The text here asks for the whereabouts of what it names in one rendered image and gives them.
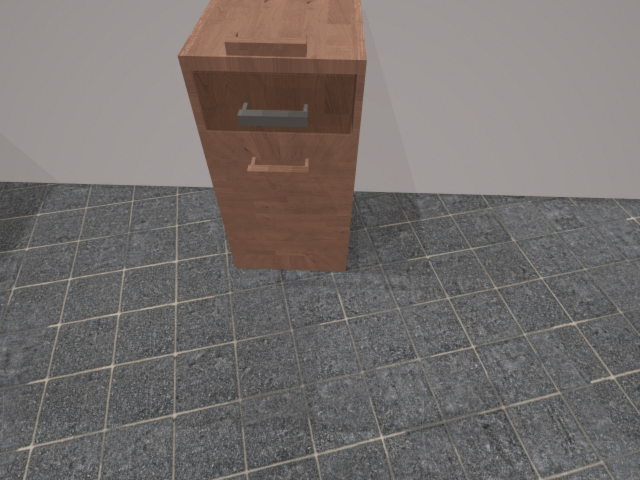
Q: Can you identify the handle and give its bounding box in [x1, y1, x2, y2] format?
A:
[237, 102, 308, 127]
[247, 165, 309, 180]
[224, 36, 307, 57]

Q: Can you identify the cabinet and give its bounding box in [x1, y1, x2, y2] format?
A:
[178, 0, 367, 271]

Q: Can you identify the drawer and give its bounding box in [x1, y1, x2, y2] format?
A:
[192, 71, 355, 134]

